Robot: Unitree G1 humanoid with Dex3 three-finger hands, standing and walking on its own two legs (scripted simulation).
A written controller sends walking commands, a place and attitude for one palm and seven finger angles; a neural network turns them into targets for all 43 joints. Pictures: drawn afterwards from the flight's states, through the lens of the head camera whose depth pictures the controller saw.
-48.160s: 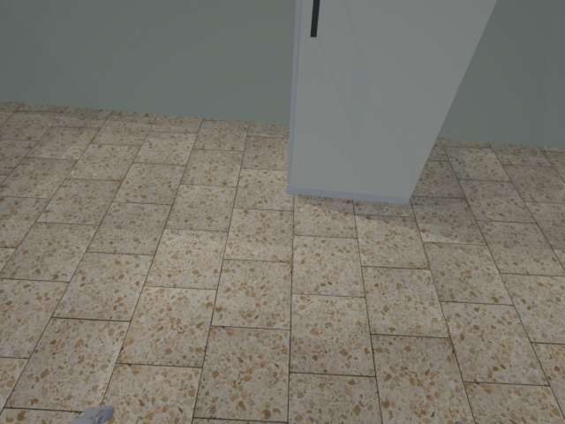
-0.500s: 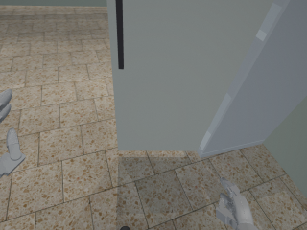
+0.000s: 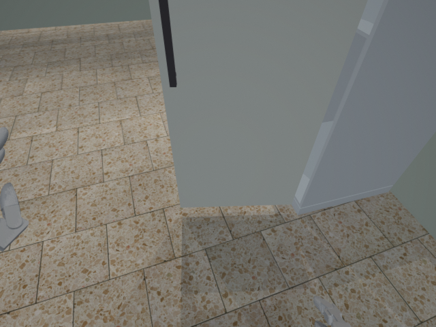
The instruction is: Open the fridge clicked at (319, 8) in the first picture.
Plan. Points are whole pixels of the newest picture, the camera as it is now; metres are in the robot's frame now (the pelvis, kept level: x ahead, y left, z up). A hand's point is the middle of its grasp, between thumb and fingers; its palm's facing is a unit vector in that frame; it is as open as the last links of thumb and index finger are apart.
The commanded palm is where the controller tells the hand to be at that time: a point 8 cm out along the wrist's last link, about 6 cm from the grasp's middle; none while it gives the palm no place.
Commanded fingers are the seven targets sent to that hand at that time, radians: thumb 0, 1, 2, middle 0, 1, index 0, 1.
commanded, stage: stop stepping back and stand still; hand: left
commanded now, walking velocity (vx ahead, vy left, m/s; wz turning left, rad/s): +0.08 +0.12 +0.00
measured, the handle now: (168, 38) +0.77 +0.15 +0.20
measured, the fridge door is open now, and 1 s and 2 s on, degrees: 77 77 77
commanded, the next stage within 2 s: let the arm hang, fingers relaxed in 0.98 s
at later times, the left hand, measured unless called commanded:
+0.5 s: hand (22, 199) +0.24 +0.27 +0.19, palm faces +0.42 -0.78 -0.47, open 7.4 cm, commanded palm +0.18 +0.31 +0.20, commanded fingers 0.00 0.90 0.90 -0.20 -0.30 -0.20 -0.30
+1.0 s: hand out of the picture +0.24 +0.31 +0.18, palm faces +0.40 -0.80 -0.45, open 7.4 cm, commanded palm +0.18 +0.34 +0.20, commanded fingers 0.00 0.90 0.90 -0.20 -0.30 -0.20 -0.30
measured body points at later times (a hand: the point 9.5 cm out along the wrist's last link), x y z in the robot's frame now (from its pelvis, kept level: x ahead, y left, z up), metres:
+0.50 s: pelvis +0.03 +0.01 +0.02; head +0.04 +0.01 +0.47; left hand +0.21 +0.31 +0.22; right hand +0.22 -0.22 -0.05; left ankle +0.05 +0.14 -0.71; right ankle +0.03 -0.05 -0.71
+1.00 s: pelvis +0.04 +0.05 +0.03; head +0.04 +0.05 +0.48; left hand +0.22 +0.35 +0.20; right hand +0.20 -0.19 -0.05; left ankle +0.05 +0.14 -0.71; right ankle +0.03 -0.05 -0.71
